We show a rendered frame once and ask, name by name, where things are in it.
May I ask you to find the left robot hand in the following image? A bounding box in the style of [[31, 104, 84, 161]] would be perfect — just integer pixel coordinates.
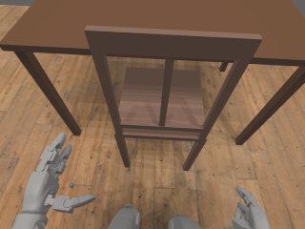
[[22, 133, 95, 215]]

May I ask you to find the left robot thigh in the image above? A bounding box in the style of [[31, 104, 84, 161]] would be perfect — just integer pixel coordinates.
[[107, 208, 140, 229]]

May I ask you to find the chair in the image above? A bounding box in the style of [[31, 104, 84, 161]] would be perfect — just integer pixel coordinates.
[[84, 25, 263, 172]]

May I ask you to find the table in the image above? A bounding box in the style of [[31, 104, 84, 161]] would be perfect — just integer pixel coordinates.
[[0, 0, 305, 145]]

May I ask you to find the right robot shin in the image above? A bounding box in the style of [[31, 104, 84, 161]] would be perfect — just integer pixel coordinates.
[[174, 213, 184, 218]]

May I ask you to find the right robot hand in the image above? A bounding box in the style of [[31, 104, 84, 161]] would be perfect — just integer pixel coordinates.
[[232, 186, 271, 229]]

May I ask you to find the left robot forearm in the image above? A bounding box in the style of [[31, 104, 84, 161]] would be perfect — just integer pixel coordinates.
[[11, 212, 49, 229]]

